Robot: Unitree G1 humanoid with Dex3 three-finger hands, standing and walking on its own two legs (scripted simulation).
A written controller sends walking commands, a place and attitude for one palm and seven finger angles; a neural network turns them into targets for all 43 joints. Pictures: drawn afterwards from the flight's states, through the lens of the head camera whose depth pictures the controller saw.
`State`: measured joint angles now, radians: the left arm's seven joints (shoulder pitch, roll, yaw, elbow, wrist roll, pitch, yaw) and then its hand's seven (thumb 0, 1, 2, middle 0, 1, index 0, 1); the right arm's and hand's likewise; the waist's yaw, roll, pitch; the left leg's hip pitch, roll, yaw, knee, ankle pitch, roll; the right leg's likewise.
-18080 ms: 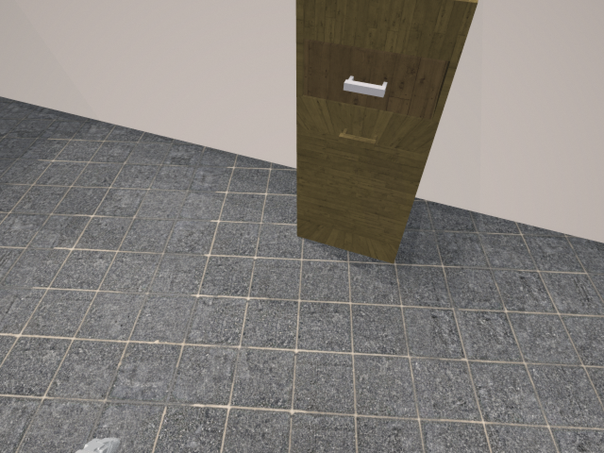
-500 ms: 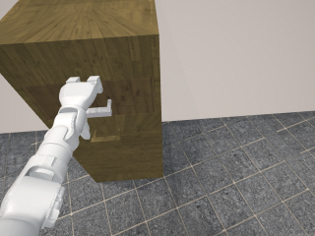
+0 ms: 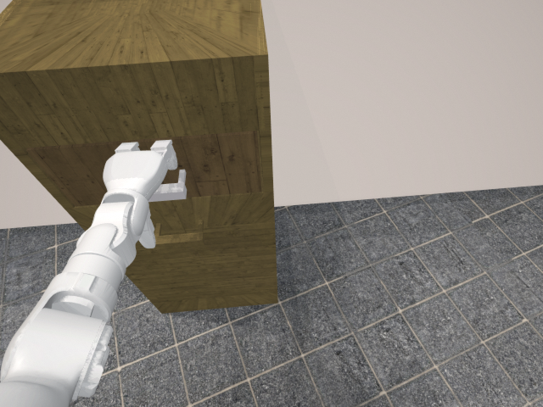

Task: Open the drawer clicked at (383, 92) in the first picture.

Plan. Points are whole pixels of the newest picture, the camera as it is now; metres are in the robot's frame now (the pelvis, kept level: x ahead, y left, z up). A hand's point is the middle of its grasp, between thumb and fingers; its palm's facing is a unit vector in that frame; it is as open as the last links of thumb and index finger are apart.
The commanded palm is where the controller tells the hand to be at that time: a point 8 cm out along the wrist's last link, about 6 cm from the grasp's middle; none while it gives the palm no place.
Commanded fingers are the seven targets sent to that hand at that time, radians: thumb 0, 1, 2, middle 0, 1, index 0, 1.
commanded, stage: lower the fingers behind the handle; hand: left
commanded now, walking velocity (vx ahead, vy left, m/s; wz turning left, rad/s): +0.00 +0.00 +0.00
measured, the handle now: (155, 184) +0.49 +0.22 +0.01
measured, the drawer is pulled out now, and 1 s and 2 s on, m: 0.00 0.00 0.00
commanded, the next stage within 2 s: close the thumb around the handle in 1.26 s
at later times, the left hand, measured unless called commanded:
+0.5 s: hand (151, 204) +0.44 +0.21 +0.01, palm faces -0.06 -0.02 -1.00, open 13.8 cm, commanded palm +0.43 +0.21 +0.07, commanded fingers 0.00 -0.50 0.30 -0.30 -1.20 -0.30 -1.20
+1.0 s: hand (153, 213) +0.45 +0.22 -0.02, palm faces -0.03 -0.02 -1.00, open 13.8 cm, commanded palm +0.43 +0.21 +0.04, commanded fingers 0.00 -0.50 0.30 -0.30 -1.20 -0.30 -1.20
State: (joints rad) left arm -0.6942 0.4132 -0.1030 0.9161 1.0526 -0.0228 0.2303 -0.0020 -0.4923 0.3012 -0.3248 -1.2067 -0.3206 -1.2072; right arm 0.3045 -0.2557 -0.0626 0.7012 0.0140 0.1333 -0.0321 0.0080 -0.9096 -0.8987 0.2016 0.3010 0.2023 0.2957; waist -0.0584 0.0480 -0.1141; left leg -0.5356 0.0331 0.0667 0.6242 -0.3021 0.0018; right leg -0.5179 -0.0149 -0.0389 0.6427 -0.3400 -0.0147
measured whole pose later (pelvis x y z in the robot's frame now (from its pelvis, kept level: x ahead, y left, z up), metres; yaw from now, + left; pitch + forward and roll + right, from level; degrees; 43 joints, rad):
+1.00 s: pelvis -0.01 +0.01 -0.02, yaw +0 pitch +19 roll -1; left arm -0.72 0.41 -0.05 1.04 1.11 -0.04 0.41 0.00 -0.49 0.30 -0.33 -1.22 -0.33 -1.20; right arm 0.33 -0.24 -0.08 0.73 -0.01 0.10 -0.02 0.01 -0.91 -0.90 0.20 0.30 0.20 0.30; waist -0.10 0.05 -0.16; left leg -0.77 0.05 0.06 0.82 -0.37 0.01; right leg -0.73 -0.01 -0.04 0.79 -0.39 -0.01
